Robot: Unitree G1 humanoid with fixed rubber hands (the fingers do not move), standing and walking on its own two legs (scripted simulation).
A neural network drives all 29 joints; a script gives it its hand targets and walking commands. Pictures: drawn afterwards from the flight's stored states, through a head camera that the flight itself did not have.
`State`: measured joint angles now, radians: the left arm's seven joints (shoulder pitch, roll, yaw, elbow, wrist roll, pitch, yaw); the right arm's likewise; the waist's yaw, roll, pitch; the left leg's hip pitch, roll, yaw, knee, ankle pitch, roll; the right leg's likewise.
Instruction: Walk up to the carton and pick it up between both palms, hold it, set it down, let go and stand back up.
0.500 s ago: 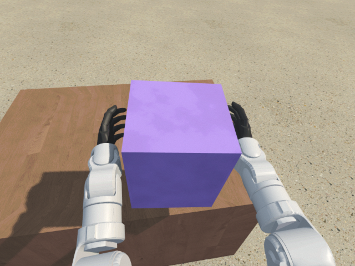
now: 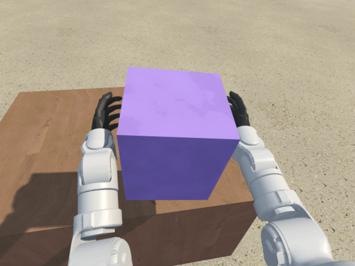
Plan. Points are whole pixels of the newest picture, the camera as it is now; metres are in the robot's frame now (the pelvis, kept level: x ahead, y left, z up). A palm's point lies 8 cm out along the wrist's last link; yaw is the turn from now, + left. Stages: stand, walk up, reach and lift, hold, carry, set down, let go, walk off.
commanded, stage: reach and lift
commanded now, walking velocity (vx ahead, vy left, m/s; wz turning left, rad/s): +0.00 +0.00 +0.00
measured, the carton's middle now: (171, 138) +0.39 +0.02 +0.11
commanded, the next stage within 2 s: hold in 0.74 s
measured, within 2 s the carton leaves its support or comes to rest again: neither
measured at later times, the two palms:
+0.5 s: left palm (104, 125) +0.37 +0.16 +0.17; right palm (243, 125) +0.37 -0.15 +0.16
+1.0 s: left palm (102, 121) +0.37 +0.16 +0.19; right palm (244, 119) +0.37 -0.14 +0.18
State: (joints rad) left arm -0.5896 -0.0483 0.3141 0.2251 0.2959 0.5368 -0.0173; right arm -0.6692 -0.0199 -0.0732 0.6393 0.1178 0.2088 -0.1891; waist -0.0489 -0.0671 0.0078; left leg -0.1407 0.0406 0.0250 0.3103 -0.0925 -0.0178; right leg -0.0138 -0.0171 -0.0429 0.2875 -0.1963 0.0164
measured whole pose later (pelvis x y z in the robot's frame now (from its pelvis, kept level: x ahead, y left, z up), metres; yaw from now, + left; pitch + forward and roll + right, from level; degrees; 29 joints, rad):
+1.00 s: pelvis +0.00 +0.00 +0.00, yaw +0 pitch -7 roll -1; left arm -0.58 -0.05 0.31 0.11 0.32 0.65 -0.04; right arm -0.68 -0.05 -0.01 0.56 0.20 0.29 -0.22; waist -0.07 -0.05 0.03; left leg -0.08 0.03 0.03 0.30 -0.10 -0.01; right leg 0.05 -0.02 -0.04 0.26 -0.19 0.02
